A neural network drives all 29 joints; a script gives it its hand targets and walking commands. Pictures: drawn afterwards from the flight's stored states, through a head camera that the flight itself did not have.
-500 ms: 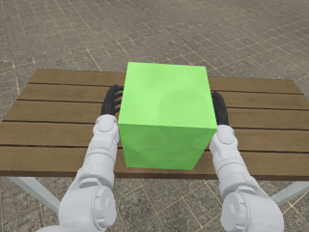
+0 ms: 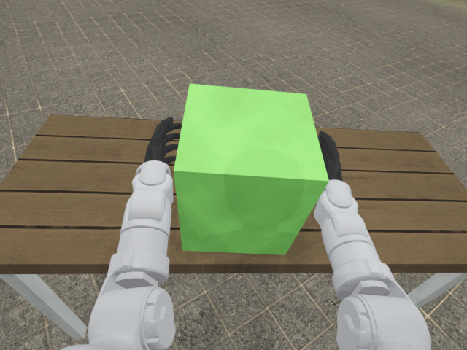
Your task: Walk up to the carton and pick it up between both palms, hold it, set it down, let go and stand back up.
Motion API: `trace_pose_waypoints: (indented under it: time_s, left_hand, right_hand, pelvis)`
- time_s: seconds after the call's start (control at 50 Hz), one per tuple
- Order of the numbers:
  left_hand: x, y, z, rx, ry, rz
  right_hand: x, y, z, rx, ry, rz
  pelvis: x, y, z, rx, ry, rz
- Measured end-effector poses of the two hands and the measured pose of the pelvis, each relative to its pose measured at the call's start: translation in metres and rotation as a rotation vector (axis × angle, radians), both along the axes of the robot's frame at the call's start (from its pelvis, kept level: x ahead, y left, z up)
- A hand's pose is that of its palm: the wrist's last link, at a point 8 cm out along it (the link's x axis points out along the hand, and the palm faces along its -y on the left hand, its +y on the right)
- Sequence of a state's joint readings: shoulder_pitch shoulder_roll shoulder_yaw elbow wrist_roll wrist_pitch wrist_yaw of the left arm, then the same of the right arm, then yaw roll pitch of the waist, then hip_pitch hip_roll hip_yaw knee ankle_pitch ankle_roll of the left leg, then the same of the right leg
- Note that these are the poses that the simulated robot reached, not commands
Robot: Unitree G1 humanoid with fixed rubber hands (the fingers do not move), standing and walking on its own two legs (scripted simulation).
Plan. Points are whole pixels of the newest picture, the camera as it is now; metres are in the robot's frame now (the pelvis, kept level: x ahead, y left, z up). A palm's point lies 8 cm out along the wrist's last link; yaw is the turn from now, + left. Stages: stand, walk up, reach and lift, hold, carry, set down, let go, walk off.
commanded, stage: reach and lift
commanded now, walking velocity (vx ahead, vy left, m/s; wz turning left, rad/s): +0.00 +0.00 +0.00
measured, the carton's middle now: (241, 176) +0.41 +0.02 +0.09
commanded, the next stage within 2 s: hold in 1.76 s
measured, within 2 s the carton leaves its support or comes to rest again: neither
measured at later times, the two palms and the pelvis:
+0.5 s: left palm (154, 147) +0.37 +0.16 +0.18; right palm (342, 170) +0.36 -0.14 +0.17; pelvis -0.01 +0.00 +0.00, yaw +1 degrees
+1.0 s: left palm (154, 140) +0.37 +0.16 +0.19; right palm (346, 165) +0.36 -0.14 +0.18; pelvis -0.01 -0.01 +0.00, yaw +1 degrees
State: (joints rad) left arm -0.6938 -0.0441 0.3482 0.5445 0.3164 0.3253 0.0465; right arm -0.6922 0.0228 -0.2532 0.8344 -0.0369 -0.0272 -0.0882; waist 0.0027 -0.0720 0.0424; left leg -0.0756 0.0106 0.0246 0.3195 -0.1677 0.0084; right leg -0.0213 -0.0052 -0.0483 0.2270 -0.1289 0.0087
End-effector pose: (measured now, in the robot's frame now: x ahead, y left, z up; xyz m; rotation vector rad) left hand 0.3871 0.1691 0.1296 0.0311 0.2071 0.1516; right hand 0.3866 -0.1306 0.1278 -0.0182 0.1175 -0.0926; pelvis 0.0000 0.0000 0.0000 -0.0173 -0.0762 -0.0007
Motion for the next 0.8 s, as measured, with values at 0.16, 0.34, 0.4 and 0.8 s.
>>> trace_pose_waypoints:
  time_s: [0.16, 0.34, 0.4, 0.8]
  left_hand:
    - [-0.007, -0.003, 0.015, 0.011, -0.012, -0.005]
    - [-0.012, -0.007, 0.041, 0.030, -0.030, -0.014]
    - [-0.015, -0.007, 0.047, 0.030, -0.032, -0.016]
    - [-0.025, -0.004, 0.060, 0.029, -0.035, -0.016]
  right_hand:
    - [-0.008, -0.003, 0.013, 0.009, -0.014, -0.005]
    - [-0.014, -0.007, 0.035, 0.020, -0.037, -0.009]
    - [-0.017, -0.007, 0.039, 0.023, -0.040, -0.011]
    - [-0.027, -0.004, 0.045, 0.042, -0.047, -0.015]
  pelvis:
    - [-0.003, -0.002, 0.000, 0.000, -0.019, 0.013]
    - [-0.006, -0.003, -0.001, 0.002, -0.049, 0.018]
    - [-0.007, -0.004, -0.001, 0.003, -0.063, 0.019]
    - [-0.014, -0.004, -0.001, 0.005, -0.073, 0.022]
